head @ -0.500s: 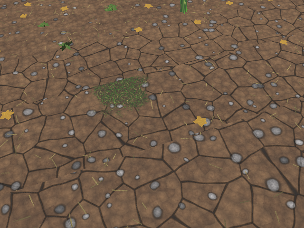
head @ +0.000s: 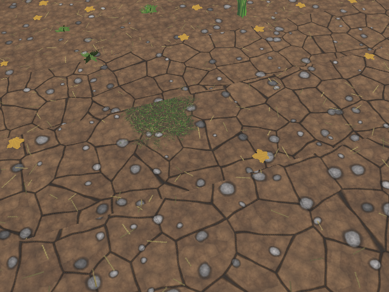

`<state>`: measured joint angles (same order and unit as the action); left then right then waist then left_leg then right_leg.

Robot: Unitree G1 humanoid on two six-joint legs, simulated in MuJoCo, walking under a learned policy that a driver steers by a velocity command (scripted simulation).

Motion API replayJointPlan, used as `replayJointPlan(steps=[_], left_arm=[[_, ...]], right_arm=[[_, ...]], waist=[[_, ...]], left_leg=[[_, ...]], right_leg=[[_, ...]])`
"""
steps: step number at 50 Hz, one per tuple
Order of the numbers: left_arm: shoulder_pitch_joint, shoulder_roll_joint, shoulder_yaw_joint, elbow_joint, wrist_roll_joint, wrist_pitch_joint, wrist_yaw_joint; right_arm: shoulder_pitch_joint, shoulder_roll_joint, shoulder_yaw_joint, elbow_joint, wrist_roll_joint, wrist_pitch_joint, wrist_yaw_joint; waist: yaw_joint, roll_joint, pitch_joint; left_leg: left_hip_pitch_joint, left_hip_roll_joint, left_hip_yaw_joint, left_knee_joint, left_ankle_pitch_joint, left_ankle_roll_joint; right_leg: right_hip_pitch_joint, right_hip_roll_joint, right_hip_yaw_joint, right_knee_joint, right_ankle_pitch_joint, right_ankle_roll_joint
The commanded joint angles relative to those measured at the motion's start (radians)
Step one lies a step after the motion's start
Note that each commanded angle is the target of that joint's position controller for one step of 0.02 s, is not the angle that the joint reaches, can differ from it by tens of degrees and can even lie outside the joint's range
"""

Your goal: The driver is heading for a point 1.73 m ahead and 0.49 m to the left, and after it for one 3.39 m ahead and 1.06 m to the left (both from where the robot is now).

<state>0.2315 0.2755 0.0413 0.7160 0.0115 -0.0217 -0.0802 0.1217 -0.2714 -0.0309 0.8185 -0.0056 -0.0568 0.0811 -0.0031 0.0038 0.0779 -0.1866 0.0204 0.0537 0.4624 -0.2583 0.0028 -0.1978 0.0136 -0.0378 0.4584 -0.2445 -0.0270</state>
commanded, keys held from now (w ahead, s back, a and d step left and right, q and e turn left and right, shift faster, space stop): no key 0.08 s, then w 0.92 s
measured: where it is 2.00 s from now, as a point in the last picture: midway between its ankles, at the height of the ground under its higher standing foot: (178, 182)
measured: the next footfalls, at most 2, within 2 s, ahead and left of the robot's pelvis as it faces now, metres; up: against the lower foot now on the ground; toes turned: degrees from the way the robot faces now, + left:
right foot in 0.82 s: +0.46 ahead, -0.14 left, -0.16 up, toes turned -5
left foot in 1.28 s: +0.78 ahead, +0.11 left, -0.16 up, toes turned +5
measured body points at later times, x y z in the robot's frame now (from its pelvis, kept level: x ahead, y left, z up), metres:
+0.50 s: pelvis +0.10 +0.02 -0.01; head +0.11 +0.02 +0.44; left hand +0.22 +0.27 -0.12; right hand +0.11 -0.23 -0.14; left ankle +0.00 +0.11 -0.74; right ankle +0.07 -0.10 -0.66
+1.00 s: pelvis +0.42 -0.04 -0.16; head +0.43 -0.05 +0.29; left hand +0.41 +0.21 -0.30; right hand +0.47 -0.29 -0.30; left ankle +0.39 +0.11 -0.81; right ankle +0.42 -0.13 -0.90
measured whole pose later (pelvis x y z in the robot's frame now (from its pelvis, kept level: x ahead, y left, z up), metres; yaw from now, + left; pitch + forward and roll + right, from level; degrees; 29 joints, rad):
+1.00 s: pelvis +0.42 -0.04 -0.16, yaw +0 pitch -1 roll -2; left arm 0.42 0.22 0.01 0.95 0.08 -0.07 -0.06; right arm 0.29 -0.26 0.01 0.92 -0.09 -0.09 0.06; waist -0.01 0.06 0.04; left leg -0.52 0.08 -0.06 1.23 -0.34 0.05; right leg -0.22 0.05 -0.10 0.49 -0.27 -0.07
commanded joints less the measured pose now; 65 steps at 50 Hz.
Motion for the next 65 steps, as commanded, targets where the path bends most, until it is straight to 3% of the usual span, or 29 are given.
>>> replayJointPlan(steps=[1, 4, 7, 10, 14, 18, 20, 21, 23, 26, 29, 32, 33, 34, 36, 39, 41, 42, 43, 44, 45, 46, 48, 51, 54, 57, 62, 64, 65], left_arm=[[0.011, 0.124, 0.032, -0.055, 0.0, -0.01, 0.002], [0.011, 0.123, 0.031, -0.048, 0.001, -0.009, 0.002], [0.08, 0.187, 0.062, -0.031, 0.039, -0.006, 0.031], [0.08, 0.121, 0.042, -0.049, 0.039, -0.046, 0.073], [0.115, 0.134, 0.039, -0.04, 0.012, -0.071, 0.087], [-0.011, 0.133, 0.033, -0.061, 0.062, -0.046, 0.065], [-0.068, 0.021, -0.001, -0.095, 0.091, -0.083, 0.025], [-0.064, 0.018, 0.004, -0.096, 0.065, -0.106, 0.022], [-0.051, 0.067, 0.019, -0.077, 0.061, -0.102, 0.04], [-0.085, 0.002, -0.001, -0.066, 0.087, -0.071, 0.025], [-0.111, -0.057, -0.045, -0.08, 0.073, -0.063, 0.005], [-0.206, -0.037, -0.054, -0.07, 0.068, -0.055, 0.014], [-0.315, 0.043, -0.004, -0.095, -0.018, -0.046, 0.018], [-0.224, -0.033, -0.06, -0.073, 0.069, -0.034, 0.012], [-0.224, 0.045, -0.042, -0.057, 0.105, -0.013, 0.015], [-0.172, 0.053, -0.043, 0.022, 0.093, -0.009, 0.038], [0.249, 0.176, 0.02, 0.16, 0.056, -0.036, 0.053], [0.509, 0.203, 0.036, 0.207, 0.071, -0.019, 0.024], [0.629, 0.181, 0.035, 0.217, 0.085, -0.022, -0.001], [0.595, 0.2, 0.043, 0.254, 0.08, -0.038, 0.008], [0.414, 0.192, 0.041, 0.212, 0.06, -0.04, 0.014], [0.222, 0.067, -0.004, 0.162, 0.079, -0.057, 0.019], [0.147, -0.043, -0.05, 0.139, 0.073, -0.067, 0.016], [0.106, 0.038, -0.023, 0.158, 0.045, -0.102, 0.03], [0.098, 0.071, -0.007, 0.171, 0.073, -0.104, 0.013], [0.164, 0.067, -0.006, 0.204, 0.086, -0.097, 0.02], [0.27, 0.084, -0.004, 0.258, 0.086, -0.073, 0.039], [0.237, 0.113, 0.007, 0.243, 0.089, -0.077, 0.039], [0.331, 0.054, -0.008, 0.253, 0.109, -0.081, 0.031]], right_arm=[[-0.021, -0.12, -0.03, -0.052, 0.001, -0.011, -0.003], [-0.016, -0.121, -0.031, -0.042, 0.001, -0.008, -0.004], [0.051, -0.186, -0.063, -0.018, -0.033, -0.006, -0.028], [0.032, -0.115, -0.044, -0.047, -0.037, -0.038, -0.073], [0.03, -0.05, -0.021, -0.078, -0.059, -0.05, -0.088], [0.281, -0.062, -0.023, -0.006, -0.077, -0.089, -0.086], [0.481, -0.171, -0.045, 0.003, -0.08, -0.1, -0.105], [0.484, -0.141, -0.038, 0.027, -0.085, -0.101, -0.094], [0.413, -0.059, -0.011, 0.039, -0.087, -0.084, -0.074], [0.344, -0.001, 0.02, 0.018, -0.069, -0.061, -0.081], [0.403, 0.017, 0.036, 0.075, -0.122, -0.066, -0.085], [0.475, -0.029, 0.035, 0.1, -0.084, -0.077, -0.076], [0.402, -0.073, 0.006, 0.105, 0.053, -0.069, -0.075], [0.492, -0.05, 0.045, 0.131, -0.094, -0.066, -0.045], [0.484, -0.067, 0.029, 0.141, -0.073, -0.071, -0.035], [0.559, -0.088, 0.031, 0.186, -0.064, -0.051, -0.05], [0.555, -0.108, 0.037, 0.194, -0.125, -0.024, -0.001], [0.783, 0.085, 0.069, 0.25, -0.112, -0.026, 0.03], [0.705, 0.002, 0.06, 0.192, -0.093, -0.028, 0.046], [0.351, -0.038, 0.044, 0.04, -0.05, -0.047, 0.047], [0.197, -0.044, 0.049, -0.022, -0.033, -0.069, 0.027], [0.151, -0.076, 0.038, 0.012, -0.062, -0.077, -0.009], [0.216, -0.065, 0.031, 0.049, -0.083, -0.062, -0.039], [0.243, 0.026, 0.064, 0.029, -0.076, -0.013, -0.035], [0.119, 0.029, 0.081, -0.017, -0.068, -0.001, -0.02], [-0.001, -0.052, 0.054, -0.045, -0.054, 0.0, -0.012], [-0.144, -0.084, 0.018, -0.082, -0.057, -0.02, -0.016], [-0.015, -0.144, -0.02, -0.053, -0.033, -0.048, -0.026], [0.176, -0.19, -0.039, 0.001, -0.021, -0.06, -0.033]], waist=[[-0.001, 0.001, -0.087], [-0.001, 0.0, -0.085], [0.007, -0.007, 0.007], [0.016, -0.031, 0.016], [0.031, -0.104, 0.013], [-0.087, 0.002, 0.0], [-0.179, 0.143, -0.055], [-0.149, 0.03, 0.033], [-0.096, -0.018, 0.056], [-0.059, 0.032, 0.059], [-0.062, 0.018, 0.076], [-0.112, 0.01, 0.06], [-0.095, 0.025, 0.132], [-0.091, 0.075, 0.05], [-0.082, -0.007, 0.14], [-0.096, -0.043, 0.088], [0.081, -0.127, -0.079], [0.065, -0.291, -0.451], [0.17, -0.261, -0.586], [0.24, -0.188, -0.343], [0.187, -0.074, -0.151], [0.124, 0.074, -0.022], [-0.016, -0.053, 0.043], [-0.076, -0.066, -0.001], [-0.042, -0.035, -0.014], [0.001, -0.021, 0.008], [0.051, -0.063, 0.037], [-0.022, -0.047, -0.049], [-0.032, 0.068, -0.224]], left_leg=[[0.042, 0.023, -0.039, -0.07, 0.164, 0.02], [0.044, 0.02, -0.039, -0.077, 0.167, 0.02], [-0.041, 0.024, -0.065, -0.1, -0.321, 0.104], [-0.062, 0.052, -0.117, -0.089, -0.317, 0.18], [-0.096, -0.037, 0.012, 0.09, -0.177, 0.113], [0.208, -0.038, 0.008, -0.058, -0.046, 0.125], [0.535, 0.31, -0.576, -0.188, 0.266, 0.399], [0.539, 0.412, -0.594, -0.22, 0.241, 0.414], [0.481, 0.336, -0.407, -0.194, 0.189, 0.337], [0.198, 0.178, -0.215, -0.231, 0.101, 0.254], [0.117, 0.164, -0.19, -0.146, 0.121, 0.244], [-0.08, 0.04, -0.092, -0.075, -0.002, 0.203], [-0.186, 0.078, -0.153, -0.076, 0.082, 0.172], [-0.236, 0.075, -0.118, -0.052, -0.064, 0.197], [-0.066, 0.123, -0.171, 0.015, -0.058, 0.203], [0.199, 0.08, -0.184, 0.255, 0.131, 0.158], [-0.072, 0.007, -0.1, 0.649, 0.312, 0.072], [-0.332, -0.101, -0.058, 1.116, -0.323, -0.001], [-0.499, -0.175, -0.125, 1.481, -0.589, -0.047], [-0.844, -0.146, -0.122, 1.455, -0.512, -0.041], [-0.898, -0.013, -0.149, 1.329, -0.34, 0.012], [-0.726, 0.061, -0.173, 1.044, -0.117, 0.06], [-0.455, 0.135, -0.186, 0.721, 0.052, 0.069], [-0.33, 0.149, -0.135, 0.39, -0.015, 0.047], [-0.268, 0.098, -0.117, 0.24, 0.264, 0.065], [-0.357, 0.061, -0.113, 0.183, 0.413, 0.075], [-0.312, -0.001, -0.019, 0.156, 0.251, 0.114], [-0.022, -0.085, 0.03, 0.163, 0.257, 0.158], [0.368, -0.048, -0.092, 0.231, 0.409, 0.255]], right_leg=[[0.01, -0.043, 0.046, -0.082, 0.159, -0.011], [0.018, -0.043, 0.044, -0.087, 0.165, -0.011], [-0.027, -0.058, 0.086, -0.122, -0.349, -0.095], [0.013, -0.137, 0.201, -0.169, -0.37, -0.187], [0.097, -0.275, 0.356, -0.254, -0.336, -0.291], [-0.095, -0.155, 0.188, 0.021, -0.213, -0.252], [-0.568, 0.059, 0.088, 0.661, -0.35, -0.083], [-0.75, 0.01, 0.209, 0.765, -0.357, -0.074], [-0.799, -0.058, 0.18, 0.822, -0.192, -0.038], [-0.589, -0.096, 0.081, 0.592, 0.019, -0.032], [-0.596, -0.151, 0.163, 0.45, 0.436, -0.013], [-0.345, -0.102, 0.023, 0.082, 0.775, -0.005], [-0.226, -0.062, -0.021, 0.071, 0.783, -0.002], [-0.118, -0.116, 0.042, 0.139, 0.769, -0.004], [-0.252, -0.136, 0.039, 0.077, 0.588, -0.021], [-0.205, -0.14, 0.035, -0.128, 0.562, -0.017], [0.429, -0.12, -0.03, -0.052, 0.714, -0.053], [0.988, -0.278, 0.124, 0.332, 1.144, -0.3], [1.144, -0.408, 0.356, 0.359, 1.282, -0.458], [0.97, -0.426, 0.504, 0.122, 0.629, -0.405], [0.645, -0.444, 0.516, -0.033, 0.203, -0.347], [0.329, -0.357, 0.371, -0.15, 0.18, -0.285], [-0.085, -0.384, 0.367, -0.27, 0.422, -0.339], [-0.18, -0.309, 0.254, -0.34, 0.239, -0.318], [-0.184, -0.269, 0.153, -0.314, 0.3, -0.274], [-0.029, -0.252, 0.076, -0.268, 0.284, -0.224], [0.18, -0.281, -0.013, -0.201, 0.305, -0.15], [0.105, -0.21, -0.121, 0.037, 0.606, -0.09], [-0.106, -0.139, -0.156, 0.333, 0.493, -0.023]])
Velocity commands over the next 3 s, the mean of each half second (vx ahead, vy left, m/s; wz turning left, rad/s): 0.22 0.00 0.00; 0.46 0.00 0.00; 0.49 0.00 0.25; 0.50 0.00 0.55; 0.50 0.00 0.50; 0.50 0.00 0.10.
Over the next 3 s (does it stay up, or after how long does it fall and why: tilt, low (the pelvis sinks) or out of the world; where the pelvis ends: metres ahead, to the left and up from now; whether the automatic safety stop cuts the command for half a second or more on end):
stays up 1.51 0.41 -0.32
